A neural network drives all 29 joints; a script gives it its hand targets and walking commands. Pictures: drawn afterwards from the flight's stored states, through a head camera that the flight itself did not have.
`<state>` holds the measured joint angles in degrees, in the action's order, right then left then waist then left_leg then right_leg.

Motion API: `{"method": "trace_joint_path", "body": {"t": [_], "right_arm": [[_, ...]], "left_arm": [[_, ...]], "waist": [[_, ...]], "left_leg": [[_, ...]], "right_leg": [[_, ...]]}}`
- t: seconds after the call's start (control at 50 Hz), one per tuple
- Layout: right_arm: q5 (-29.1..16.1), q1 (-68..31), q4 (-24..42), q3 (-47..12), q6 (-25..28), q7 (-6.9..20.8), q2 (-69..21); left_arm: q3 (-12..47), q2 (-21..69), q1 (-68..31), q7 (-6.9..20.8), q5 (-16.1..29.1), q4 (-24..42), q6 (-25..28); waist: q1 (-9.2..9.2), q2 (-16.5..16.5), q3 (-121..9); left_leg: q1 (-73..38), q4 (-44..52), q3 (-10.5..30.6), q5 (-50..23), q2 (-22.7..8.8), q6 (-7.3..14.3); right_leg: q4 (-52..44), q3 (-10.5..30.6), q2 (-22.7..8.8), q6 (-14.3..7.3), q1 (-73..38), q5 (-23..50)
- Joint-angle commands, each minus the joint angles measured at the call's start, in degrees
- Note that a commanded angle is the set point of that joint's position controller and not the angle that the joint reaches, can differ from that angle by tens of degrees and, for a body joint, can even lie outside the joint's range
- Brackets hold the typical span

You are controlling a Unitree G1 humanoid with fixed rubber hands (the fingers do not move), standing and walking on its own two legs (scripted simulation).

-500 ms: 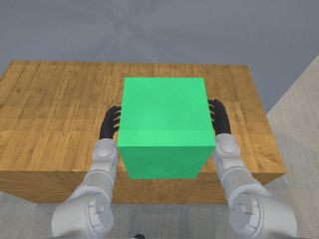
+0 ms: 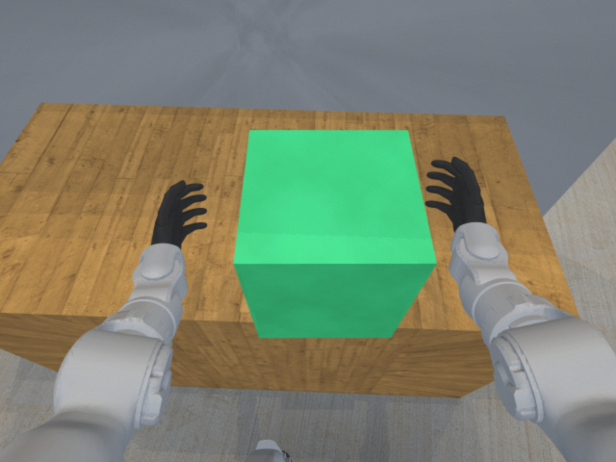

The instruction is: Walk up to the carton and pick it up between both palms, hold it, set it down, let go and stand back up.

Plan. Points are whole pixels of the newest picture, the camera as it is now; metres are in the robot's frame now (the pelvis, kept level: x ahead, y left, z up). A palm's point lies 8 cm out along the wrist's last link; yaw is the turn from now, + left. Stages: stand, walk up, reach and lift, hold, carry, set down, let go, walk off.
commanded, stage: set down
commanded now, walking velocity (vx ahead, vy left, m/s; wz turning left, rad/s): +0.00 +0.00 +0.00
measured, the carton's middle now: (326, 243) +0.43 +0.04 -0.01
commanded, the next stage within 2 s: none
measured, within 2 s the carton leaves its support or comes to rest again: neither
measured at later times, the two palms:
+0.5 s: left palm (151, 182) +0.41 +0.25 +0.12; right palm (510, 172) +0.45 -0.16 +0.14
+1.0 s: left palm (123, 136) +0.42 +0.26 +0.18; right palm (533, 133) +0.45 -0.16 +0.19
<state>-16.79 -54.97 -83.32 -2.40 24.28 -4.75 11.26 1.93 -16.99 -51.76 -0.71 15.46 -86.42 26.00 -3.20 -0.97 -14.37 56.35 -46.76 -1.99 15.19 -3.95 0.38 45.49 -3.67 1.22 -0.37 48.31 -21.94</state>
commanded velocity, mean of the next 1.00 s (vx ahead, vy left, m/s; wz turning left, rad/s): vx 0.00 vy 0.00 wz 0.00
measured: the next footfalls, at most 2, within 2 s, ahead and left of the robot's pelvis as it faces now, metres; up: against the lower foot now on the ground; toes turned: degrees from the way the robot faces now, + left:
none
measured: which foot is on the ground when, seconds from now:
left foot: down 0.00-1.00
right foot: down 0.00-1.00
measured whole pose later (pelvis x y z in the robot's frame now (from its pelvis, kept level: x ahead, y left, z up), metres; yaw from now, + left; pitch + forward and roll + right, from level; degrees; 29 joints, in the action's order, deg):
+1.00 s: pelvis +0.00 -0.01 +0.05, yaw +1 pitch +9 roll -1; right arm -25.7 -55.8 -62.5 -6.9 -5.6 -5.8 17.3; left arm 0.4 -23.3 -54.0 1.1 14.8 -60.5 -8.4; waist -2.2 -1.6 -6.9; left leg 27.3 -24.0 -3.2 6.2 -2.9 0.1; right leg 22.2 -2.8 1.3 -0.4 19.6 -12.1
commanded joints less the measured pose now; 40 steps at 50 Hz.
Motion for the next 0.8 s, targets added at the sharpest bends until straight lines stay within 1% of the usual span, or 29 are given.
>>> {"method": "trace_joint_path", "body": {"t": [0.0, 0.02, 0.06, 0.08, 0.1, 0.14, 0.16, 0.24, 0.26, 0.28, 0.3, 0.32, 0.34, 0.38, 0.4, 0.42, 0.44, 0.46, 0.5, 0.54, 0.56, 0.58, 0.6, 0.62, 0.66, 0.68, 0.7, 0.74, 0.78], "right_arm": [[-3.4, -22.4, 12.1, -2.1, 1.4, 0.6, 10.2], [-4.4, -22.8, 13.7, -2.8, 0.8, 0.8, 10.3], [-5.7, -23.7, 16.4, -4.4, -0.8, 1.6, 10.6], [-6.3, -23.6, 17.4, -4.9, -1.6, 1.8, 11.1], [-6.7, -24.2, 19.2, -5.0, -2.4, 1.9, 12.0], [-7.2, -23.9, 22.6, -5.3, -3.9, 1.7, 12.8], [-7.0, -24.1, 23.4, -4.7, -4.7, 1.5, 13.3], [-6.8, -23.2, 23.2, -4.8, -8.1, 1.2, 13.4], [-7.4, -23.5, 21.8, -4.7, -9.0, 1.2, 12.9], [-6.9, -23.5, 24.0, -4.3, -9.5, 1.0, 14.3], [-6.7, -23.3, 23.4, -4.1, -10.4, 0.9, 14.0], [-6.7, -24.5, 22.8, -3.6, -11.3, 0.9, 14.1], [-7.0, -24.1, 24.8, -3.7, -11.8, 0.9, 14.7], [-5.9, -26.1, 23.2, -2.3, -14.1, 0.8, 14.4], [-5.3, -26.4, 23.6, -1.8, -15.1, 0.8, 15.1], [-5.7, -26.8, 23.2, -1.9, -16.1, 1.0, 15.1], [-5.3, -28.2, 23.8, -1.3, -16.9, 0.9, 14.8], [-4.5, -28.1, 20.5, -1.0, -18.0, 1.0, 13.5], [-5.8, -28.5, 21.8, -1.8, -18.5, 1.4, 13.5], [-6.4, -29.1, 24.4, -1.8, -18.9, 1.2, 14.5], [-7.2, -29.1, 24.1, -2.5, -19.3, 1.1, 14.3], [-7.4, -28.3, 24.7, -2.3, -19.4, 0.9, 15.2], [-8.1, -28.7, 25.0, -2.2, -19.7, 0.6, 15.8], [-8.4, -30.4, 25.7, -2.2, -20.2, 0.5, 16.2], [-8.9, -30.1, 24.6, -1.9, -21.6, 0.8, 16.2], [-9.0, -30.9, 26.4, -2.2, -22.1, 0.7, 16.9], [-9.0, -30.9, 26.4, -1.7, -22.6, 0.6, 16.7], [-9.2, -31.2, 28.4, -2.0, -23.8, 0.4, 17.4], [-9.0, -30.5, 27.5, -1.7, -25.4, 0.3, 17.3]], "left_arm": [[1.9, -7.9, -27.6, 0.8, 2.1, 16.1, 2.1], [1.7, -8.6, -27.8, 0.8, 2.2, 17.7, 1.7], [1.2, -9.8, -27.5, 0.7, 2.3, 19.0, 0.2], [0.7, -10.1, -27.6, 0.6, 2.3, 20.4, -0.6], [0.7, -10.4, -27.9, 0.7, 2.3, 22.0, -1.7], [-0.2, -11.3, -27.6, 0.7, 2.3, 24.2, -3.7], [-0.2, -11.5, -26.8, 0.8, 1.7, 24.9, -4.8], [-1.9, -12.0, -26.4, 0.9, 0.7, 24.3, -9.1], [-1.6, -11.6, -26.9, 1.0, 0.4, 24.6, -9.9], [-1.9, -11.8, -26.7, 0.9, 0.5, 26.1, -10.9], [-1.8, -11.7, -26.2, 0.9, 0.3, 25.1, -11.9], [-1.3, -11.6, -27.4, 1.1, 0.7, 23.9, -12.8], [-1.4, -11.6, -26.8, 0.9, 0.9, 25.3, -13.5], [0.2, -11.7, -29.6, 0.9, 2.2, 23.0, -15.0], [1.1, -11.6, -30.4, 0.9, 3.1, 22.5, -15.8], [1.9, -11.8, -31.4, 0.7, 3.8, 22.6, -16.2], [2.9, -11.6, -32.4, 0.6, 4.6, 21.6, -16.8], [3.9, -11.2, -32.7, 0.7, 4.8, 18.4, -16.9], [3.6, -11.7, -33.6, 0.4, 4.6, 20.3, -16.4], [3.2, -13.5, -35.1, 0.2, 4.8, 22.9, -16.7], [1.7, -13.8, -34.8, 0.1, 3.6, 23.2, -17.2], [1.6, -14.1, -34.4, 0.3, 3.4, 24.8, -17.9], [0.4, -15.1, -35.7, 0.3, 2.5, 27.2, -18.6], [0.2, -16.1, -36.9, 0.3, 2.6, 28.1, -19.6], [0.6, -15.3, -37.4, -0.1, 2.5, 29.6, -21.5], [-0.4, -16.3, -37.4, -0.1, 2.3, 30.7, -22.3], [0.4, -15.8, -37.8, -0.4, 2.7, 32.2, -23.0], [-0.4, -15.5, -37.5, -0.5, 2.4, 33.9, -25.1], [-0.7, -15.2, -36.2, -0.2, 1.7, 33.5, -27.5]], "waist": [[0.76, 5.6, -43.1], [0.29, 6.7, -43.7], [-0.93, 4.4, -43.7], [-1.2, 4.4, -45.0], [-0.88, 4.5, -44.8], [-1.52, 3.9, -46.0], [-1.05, 4.1, -46.7], [-1.24, 1.8, -40.2], [-1.4, 2.4, -38.7], [-1.36, 2.2, -40.0], [-0.79, 1.8, -37.4], [-1.15, 1.8, -35.8], [-1.08, 0.9, -36.2], [-0.14, 1.0, -32.0], [0.9, 0.6, -30.5], [0.78, 0.2, -29.5], [1.43, 0.3, -29.0], [2.11, -0.5, -26.2], [0.96, 0.6, -28.5], [0.8, 1.2, -31.8], [0.07, 2.3, -32.7], [1.04, 3.4, -34.2], [0.05, 5.0, -35.4], [0.27, 4.8, -34.6], [0.37, 6.9, -33.9], [-0.42, 6.3, -33.8], [0.65, 6.9, -33.7], [0.22, 6.5, -34.6], [0.73, 5.9, -31.4]], "left_leg": [[-38.8, -1.5, 0.6, -32.8, 2.4, -5.2], [-38.9, -1.3, 0.5, -33.3, 2.4, -5.3], [-38.7, -0.1, 0.4, -31.2, 2.2, -4.5], [-38.7, 0.2, 0.5, -31.2, 2.5, -4.4], [-38.6, 0.5, 0.3, -31.4, 2.7, -4.2], [-40.2, 1.5, 0.5, -32.1, 2.6, -3.8], [-40.5, 1.9, 0.5, -32.2, 2.5, -3.8], [-41.4, 4.8, 0.7, -29.5, 2.5, -3.0], [-41.5, 5.5, 0.5, -28.1, 2.4, -2.8], [-43.3, 6.5, 0.7, -28.6, 2.3, -2.9], [-43.3, 7.0, 0.8, -27.7, 2.2, -2.7], [-42.9, 7.7, 1.1, -26.3, 2.1, -2.5], [-43.9, 8.1, 0.7, -27.0, 2.1, -2.6], [-43.3, 9.7, 1.0, -21.8, 1.9, -2.2], [-43.5, 10.8, 0.8, -19.6, 1.9, -2.0], [-43.5, 11.4, 1.1, -18.5, 1.8, -1.6], [-43.6, 11.7, 1.1, -17.5, 1.7, -1.5], [-41.7, 12.6, 1.0, -13.6, 1.8, -1.0], [-42.6, 13.3, 0.8, -16.0, 1.7, -0.9], [-44.7, 13.1, 0.7, -21.3, 2.0, -1.2], [-46.0, 13.5, 0.9, -23.9, 2.0, -1.5], [-47.8, 13.4, 0.9, -26.8, 2.2, -2.0], [-49.0, 13.5, 0.4, -28.7, 2.4, -2.4], [-49.0, 13.6, 0.7, -28.7, 2.3, -2.5], [-51.8, 14.5, 0.9, -28.5, 2.1, -3.1], [-52.6, 14.7, 0.9, -28.2, 2.3, -2.9], [-53.7, 15.0, 1.1, -27.9, 2.1, -3.1], [-55.3, 15.3, 1.0, -29.7, 2.0, -3.4], [-56.6, 16.1, 1.0, -27.9, 2.1, -3.1]], "right_leg": [[-5.7, 0.1, 1.9, 1.2, -3.3, 20.4], [-6.1, 0.5, 1.8, 1.1, -4.4, 21.3], [-6.6, 0.2, 2.0, 1.4, -4.5, 19.7], [-6.6, 0.6, 1.7, 1.5, -5.4, 20.1], [-7.1, 0.9, 1.6, 1.8, -6.5, 21.6], [-7.7, 0.9, 1.6, 2.2, -7.6, 24.0], [-8.4, 1.1, 1.6, 2.1, -9.0, 23.9], [-10.8, 0.9, 1.5, 2.2, -10.3, 22.3], [-11.5, 1.1, 1.3, 2.3, -10.2, 21.4], [-12.4, 0.9, 1.4, 2.2, -11.4, 22.0], [-13.3, 1.1, 1.3, 2.2, -11.8, 21.6], [-13.8, 0.9, 1.3, 2.1, -11.1, 19.7], [-14.6, 1.0, 1.2, 2.3, -12.6, 20.4], [-15.8, 0.7, 0.8, 1.9, -11.6, 14.7], [-17.2, 0.7, 0.6, 1.8, -11.5, 12.6], [-17.8, 1.2, 0.4, 1.6, -11.6, 11.4], [-18.1, 1.2, 0.2, 1.3, -11.7, 10.7], [-18.5, 1.4, -0.2, 1.3, -11.6, 8.4], [-18.8, 2.0, -0.5, 1.3, -14.5, 11.4], [-18.6, 1.8, -0.4, 1.7, -17.8, 17.8], [-18.5, 1.9, -0.3, 1.7, -19.0, 20.3], [-18.9, 1.8, -0.3, 1.9, -20.5, 24.0], [-19.0, 1.8, -0.1, 2.0, -21.2, 25.4], [-19.4, 1.7, 0.0, 1.9, -21.1, 25.2], [-20.6, 1.2, 0.5, 1.4, -19.8, 23.0], [-21.2, 1.2, 0.4, 1.5, -20.3, 22.9], [-21.5, 1.1, 0.4, 1.3, -19.4, 22.6], [-22.3, 0.7, 0.8, 1.7, -20.7, 24.2], [-23.1, 0.6, 1.0, 1.7, -20.4, 22.4]]}}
